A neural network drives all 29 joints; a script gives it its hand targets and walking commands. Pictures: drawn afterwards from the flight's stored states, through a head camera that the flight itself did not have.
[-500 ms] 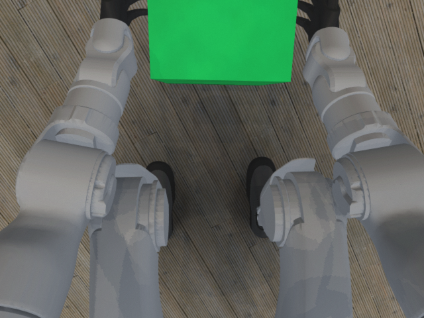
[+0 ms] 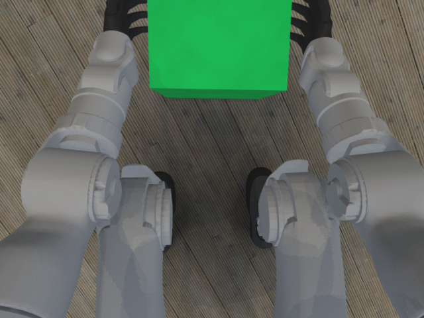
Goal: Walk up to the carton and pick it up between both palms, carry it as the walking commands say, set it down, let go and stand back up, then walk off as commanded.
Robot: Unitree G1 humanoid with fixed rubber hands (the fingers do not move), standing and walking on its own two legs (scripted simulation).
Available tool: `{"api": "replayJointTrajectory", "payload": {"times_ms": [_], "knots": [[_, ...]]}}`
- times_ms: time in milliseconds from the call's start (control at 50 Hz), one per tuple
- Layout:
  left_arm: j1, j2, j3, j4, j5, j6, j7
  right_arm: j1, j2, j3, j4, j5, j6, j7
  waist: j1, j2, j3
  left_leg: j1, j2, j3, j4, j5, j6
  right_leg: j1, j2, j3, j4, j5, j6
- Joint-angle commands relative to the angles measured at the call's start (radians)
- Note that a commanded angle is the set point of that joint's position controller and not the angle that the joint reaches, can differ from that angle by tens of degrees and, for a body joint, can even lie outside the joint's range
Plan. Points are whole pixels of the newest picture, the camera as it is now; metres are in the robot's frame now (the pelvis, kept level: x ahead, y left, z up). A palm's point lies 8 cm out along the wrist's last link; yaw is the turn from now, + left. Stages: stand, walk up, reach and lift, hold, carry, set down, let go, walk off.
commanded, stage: reach and lift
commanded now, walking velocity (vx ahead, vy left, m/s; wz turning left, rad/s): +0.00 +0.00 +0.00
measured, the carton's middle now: (216, 53) +0.50 -0.01 -0.26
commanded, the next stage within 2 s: none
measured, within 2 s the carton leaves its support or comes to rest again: leaves its support in 0.06 s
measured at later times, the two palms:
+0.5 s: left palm (108, 20) +0.52 +0.14 -0.12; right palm (329, 32) +0.50 -0.16 -0.12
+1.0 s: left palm (92, 3) +0.52 +0.13 -0.06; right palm (358, 18) +0.50 -0.16 -0.06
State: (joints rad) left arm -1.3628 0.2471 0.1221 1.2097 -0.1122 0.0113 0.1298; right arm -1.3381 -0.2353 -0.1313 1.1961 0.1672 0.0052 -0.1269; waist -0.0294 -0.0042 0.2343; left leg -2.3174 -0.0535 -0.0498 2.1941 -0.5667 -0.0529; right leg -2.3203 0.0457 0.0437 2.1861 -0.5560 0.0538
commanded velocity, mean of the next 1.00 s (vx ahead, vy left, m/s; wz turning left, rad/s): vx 0.00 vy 0.00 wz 0.00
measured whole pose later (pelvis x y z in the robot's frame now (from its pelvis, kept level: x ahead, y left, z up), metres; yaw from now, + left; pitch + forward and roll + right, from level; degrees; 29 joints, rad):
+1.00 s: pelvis +0.00 +0.00 +0.05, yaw +0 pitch +46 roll +0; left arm -1.13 0.07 0.35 0.78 0.13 0.23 0.15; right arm -1.08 -0.02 -0.41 0.69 -0.12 0.24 -0.14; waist -0.04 0.01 -0.06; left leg -2.29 -0.12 -0.08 2.01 -0.53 -0.08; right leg -2.29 0.10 0.08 2.01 -0.53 0.08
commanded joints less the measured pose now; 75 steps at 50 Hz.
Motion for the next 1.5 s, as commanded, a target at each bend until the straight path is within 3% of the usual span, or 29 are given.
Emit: {"api": "replayJointTrajectory", "payload": {"times_ms": [0, 160, 460, 720, 960, 1480], "knots": [[-0.410, -0.786, -0.198, -0.204, -0.008, -0.017, -0.212, -0.445, 0.802, 0.202, -0.234, -0.001, -0.013, 0.214, 0.007, 0.028, -1.012, 0.442, -0.082, 0.105, -0.161, 0.323, 0.042, 0.497, 0.087, -0.097, -0.146, 0.363, -0.027], [-0.452, -0.865, -0.248, -0.285, -0.024, 0.013, -0.213, -0.463, 0.865, 0.218, -0.305, -0.016, 0.021, 0.218, -0.017, 0.048, -1.124, 0.522, -0.090, 0.114, -0.177, 0.307, 0.035, 0.537, 0.090, -0.120, -0.155, 0.335, -0.027], [-0.480, -1.021, -0.226, -0.375, 0.054, 0.122, -0.235, -0.521, 0.989, 0.230, -0.459, -0.087, 0.131, 0.256, -0.031, 0.042, -1.306, 0.599, -0.106, 0.137, -0.245, 0.202, 0.036, 0.605, 0.094, -0.151, -0.221, 0.222, -0.017], [-0.370, -1.111, -0.194, -0.388, 0.144, 0.189, -0.274, -0.398, 1.097, 0.212, -0.469, -0.171, 0.201, 0.283, -0.019, 0.028, -1.323, 0.545, -0.115, 0.143, -0.311, 0.235, 0.028, 0.608, 0.109, -0.142, -0.301, 0.270, -0.011], [-0.344, -1.165, -0.263, -0.473, 0.134, 0.208, -0.269, -0.364, 1.151, 0.264, -0.549, -0.174, 0.225, 0.281, -0.020, 0.033, -1.470, 0.646, -0.124, 0.146, -0.362, 0.292, 0.015, 0.699, 0.116, -0.142, -0.353, 0.318, -0.004], [-0.272, -1.241, -0.185, -0.423, 0.196, 0.264, -0.288, -0.276, 1.241, 0.183, -0.466, -0.248, 0.292, 0.316, -0.025, 0.043, -1.393, 0.724, -0.139, 0.141, -0.562, 0.185, 0.016, 0.767, 0.124, -0.129, -0.541, 0.224, -0.014]]}}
